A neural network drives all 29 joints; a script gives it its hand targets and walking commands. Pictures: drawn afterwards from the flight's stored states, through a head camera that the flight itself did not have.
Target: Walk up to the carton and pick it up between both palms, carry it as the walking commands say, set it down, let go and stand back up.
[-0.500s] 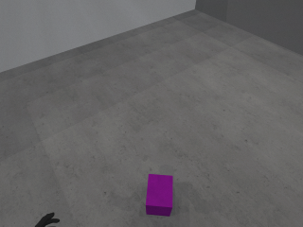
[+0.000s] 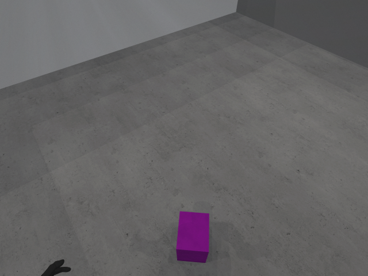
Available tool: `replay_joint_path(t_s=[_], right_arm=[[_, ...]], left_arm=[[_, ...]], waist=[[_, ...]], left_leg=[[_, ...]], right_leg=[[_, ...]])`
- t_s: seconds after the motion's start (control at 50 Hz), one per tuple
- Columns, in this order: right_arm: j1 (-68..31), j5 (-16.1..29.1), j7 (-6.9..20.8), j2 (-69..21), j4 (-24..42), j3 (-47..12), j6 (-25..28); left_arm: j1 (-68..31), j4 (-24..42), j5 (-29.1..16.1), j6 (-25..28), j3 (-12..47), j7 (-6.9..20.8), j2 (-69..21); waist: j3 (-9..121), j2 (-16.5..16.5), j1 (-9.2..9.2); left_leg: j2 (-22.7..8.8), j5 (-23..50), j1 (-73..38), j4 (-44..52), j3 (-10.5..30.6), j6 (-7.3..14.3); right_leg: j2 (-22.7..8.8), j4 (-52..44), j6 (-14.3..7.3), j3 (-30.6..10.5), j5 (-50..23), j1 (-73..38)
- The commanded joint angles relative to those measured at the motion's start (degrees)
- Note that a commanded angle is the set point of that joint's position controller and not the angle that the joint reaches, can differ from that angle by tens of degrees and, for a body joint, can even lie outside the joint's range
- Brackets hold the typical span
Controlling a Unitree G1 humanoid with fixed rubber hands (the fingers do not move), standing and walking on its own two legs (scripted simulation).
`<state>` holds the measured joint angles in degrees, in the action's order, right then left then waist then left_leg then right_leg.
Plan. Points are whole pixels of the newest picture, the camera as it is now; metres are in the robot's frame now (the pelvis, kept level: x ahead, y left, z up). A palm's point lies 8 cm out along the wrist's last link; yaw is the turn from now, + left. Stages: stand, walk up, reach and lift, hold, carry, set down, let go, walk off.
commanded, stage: walk up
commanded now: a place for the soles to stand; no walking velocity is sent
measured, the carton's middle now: (192, 237) +0.41 -0.02 -0.66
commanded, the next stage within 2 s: none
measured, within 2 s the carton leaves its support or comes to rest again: neither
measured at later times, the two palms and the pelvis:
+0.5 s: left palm out of the picture +0.12 +0.32 -0.09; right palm out of the picture +0.08 -0.33 -0.08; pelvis +0.00 +0.00 +0.00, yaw +0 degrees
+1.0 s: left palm out of the picture +0.11 +0.32 -0.09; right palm out of the picture +0.08 -0.34 -0.08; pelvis +0.00 +0.00 +0.00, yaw +1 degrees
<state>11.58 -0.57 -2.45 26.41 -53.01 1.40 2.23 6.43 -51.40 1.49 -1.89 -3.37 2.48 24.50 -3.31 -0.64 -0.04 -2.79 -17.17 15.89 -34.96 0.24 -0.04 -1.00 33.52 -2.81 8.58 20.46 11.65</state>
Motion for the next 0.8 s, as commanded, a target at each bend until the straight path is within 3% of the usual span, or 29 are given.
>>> replay_joint_path(t_s=[0.0,0.04,0.08,0.12,0.16,0.2,0.22,0.26,0.28,0.32,0.38,0.44,0.48,0.52,0.56,0.58,0.6,0.64,0.68,0.74,0.78], right_arm=[[-0.25,0.23,-0.04,8.16,2.03,1.60,0.37],[1.53,-0.23,-0.01,9.12,1.25,2.03,0.88],[2.39,-0.38,-0.04,11.69,1.12,2.81,1.29],[3.41,-0.29,-0.30,12.97,1.27,3.00,1.37],[2.47,-0.34,-0.53,13.33,2.12,2.97,1.23],[0.25,-0.38,-0.50,12.60,2.95,2.71,0.96],[-0.93,-0.29,-0.39,11.60,3.25,2.43,0.80],[-2.73,0.22,-0.08,8.83,3.11,1.77,0.41],[-1.97,0.32,-0.04,8.08,2.70,1.54,0.30],[0.65,0.07,0.02,8.24,1.64,1.65,0.61],[2.22,-0.38,0.03,11.47,1.15,2.74,1.31],[3.23,-0.26,-0.36,13.05,1.55,2.99,1.31],[1.72,-0.35,-0.52,13.07,2.48,2.92,1.12],[-0.54,-0.30,-0.41,11.84,3.20,2.54,0.84],[-2.49,0.16,-0.10,9.21,3.22,1.92,0.45],[-2.19,0.31,-0.04,8.21,2.87,1.63,0.30],[-0.81,0.29,-0.01,8.10,2.39,1.60,0.32],[1.29,-0.12,0.04,8.70,1.47,1.88,0.81],[2.13,-0.39,0.04,11.28,1.27,2.72,1.27],[3.41,-0.29,-0.33,13.24,1.60,3.06,1.36],[1.98,-0.38,-0.52,13.41,2.56,3.02,1.18]], left_arm=[[-2.02,3.39,-0.03,0.77,-2.13,-0.47,11.32],[-3.35,3.83,-0.11,0.63,-1.55,-0.57,10.14],[-3.00,3.85,-0.14,0.49,-1.63,-0.59,9.80],[-2.53,3.57,-0.29,0.21,-1.93,-0.44,9.68],[-1.76,3.45,-0.38,0.02,-2.02,-0.24,9.08],[-0.62,3.05,-0.17,0.12,-2.13,-0.04,9.07],[-0.23,2.76,0.05,0.31,-2.25,0.02,9.63],[-0.06,2.48,0.15,0.79,-2.49,-0.16,11.17],[-0.75,2.90,0.03,0.87,-2.34,-0.33,11.41],[-2.75,3.62,-0.04,0.77,-1.87,-0.46,10.93],[-2.90,3.87,-0.14,0.58,-1.59,-0.58,9.77],[-2.17,3.54,-0.34,0.16,-2.02,-0.36,9.56],[-1.27,3.44,-0.34,0.04,-2.07,-0.16,9.04],[-0.28,2.97,-0.03,0.25,-2.24,0.00,9.54],[-0.02,2.63,0.17,0.72,-2.51,-0.13,11.08],[-0.49,2.96,0.02,0.82,-2.38,-0.31,11.34],[-1.42,3.44,-0.02,0.81,-2.25,-0.40,11.46],[-3.11,3.95,-0.10,0.67,-1.65,-0.50,10.40],[-2.95,4.09,-0.13,0.56,-1.57,-0.58,9.73],[-2.18,3.74,-0.34,0.15,-2.03,-0.35,9.56],[-1.26,3.63,-0.37,0.01,-2.10,-0.15,8.94]], waist=[[1.55,-4.27,0.25],[1.92,-3.12,-0.80],[3.37,-0.15,-0.67],[5.10,2.75,-0.80],[5.56,4.32,-0.18],[4.76,3.61,1.04],[3.91,1.76,1.47],[2.34,-2.96,1.89],[1.73,-3.77,1.19],[1.38,-4.20,-0.42],[3.22,-0.51,-0.64],[5.38,3.21,-0.65],[5.40,4.12,0.25],[4.19,2.12,1.30],[2.53,-2.66,1.86],[1.93,-3.62,1.43],[1.52,-4.23,0.59],[1.58,-3.63,-0.74],[2.91,-0.73,-0.67],[5.34,3.42,-0.74],[5.41,4.59,0.15]], left_leg=[[1.47,3.70,0.30,-0.13,-2.69,1.96],[-0.45,10.36,-3.43,4.71,-0.33,2.57],[-4.59,19.50,-5.35,5.69,5.51,5.09],[-7.89,21.00,-4.29,7.27,10.95,8.51],[-9.70,18.71,-1.52,9.10,13.99,10.39],[-8.42,14.25,1.97,8.51,12.05,9.05],[-5.94,11.92,3.85,6.49,8.48,7.10],[1.05,7.84,3.83,-0.88,-0.97,2.69],[1.85,4.61,2.57,-1.66,-2.59,1.87],[0.87,4.38,-1.46,2.23,-2.16,2.11],[-4.25,18.99,-5.31,5.72,4.72,4.72],[-8.47,20.52,-3.41,7.72,11.67,9.24],[-9.29,17.14,-0.35,8.89,13.17,9.93],[-6.45,12.61,3.17,6.76,9.03,7.53],[0.21,9.10,3.81,-0.17,-0.33,3.18],[1.76,5.84,2.73,-1.83,-2.40,2.04],[1.60,3.48,1.13,-1.02,-2.92,1.87],[0.09,7.78,-2.82,3.94,-1.23,2.33],[-3.92,17.99,-5.17,5.69,4.18,4.43],[-8.85,20.34,-3.57,7.96,12.32,9.58],[-10.15,17.32,-0.50,9.43,14.32,10.73]], right_leg=[[-13.48,-13.76,-7.13,-13.36,-9.49,1.00],[-10.56,-11.05,-4.11,-9.79,-7.90,2.63],[-6.67,-6.42,-1.00,-6.95,-8.92,2.40],[-4.62,-1.90,-0.15,-7.46,-10.03,0.36],[-3.46,0.27,-0.13,-8.53,-8.51,-1.32],[-4.20,-2.86,-0.95,-9.78,-7.48,-3.26],[-5.70,-6.28,-1.86,-10.93,-7.51,-4.25],[-11.37,-13.03,-5.60,-13.78,-8.08,-3.02],[-13.48,-14.16,-7.20,-14.44,-9.49,-1.05],[-12.88,-13.31,-6.33,-12.22,-8.79,2.26],[-7.00,-7.11,-1.12,-6.92,-8.86,2.34],[-4.25,-1.06,-0.19,-7.73,-10.03,-0.46],[-3.74,-0.64,-0.44,-8.84,-8.46,-2.04],[-5.42,-5.27,-1.67,-10.44,-7.93,-3.85],[-10.60,-12.16,-4.95,-12.96,-7.92,-3.19],[-13.00,-13.74,-6.88,-14.07,-9.18,-1.30],[-13.83,-14.07,-7.42,-13.79,-9.59,0.55],[-11.56,-11.95,-4.99,-10.57,-7.82,2.88],[-7.36,-7.43,-1.36,-6.98,-8.06,2.80],[-4.12,-0.49,-0.08,-7.70,-9.31,0.07],[-3.31,0.41,-0.25,-8.78,-7.36,-1.52]])
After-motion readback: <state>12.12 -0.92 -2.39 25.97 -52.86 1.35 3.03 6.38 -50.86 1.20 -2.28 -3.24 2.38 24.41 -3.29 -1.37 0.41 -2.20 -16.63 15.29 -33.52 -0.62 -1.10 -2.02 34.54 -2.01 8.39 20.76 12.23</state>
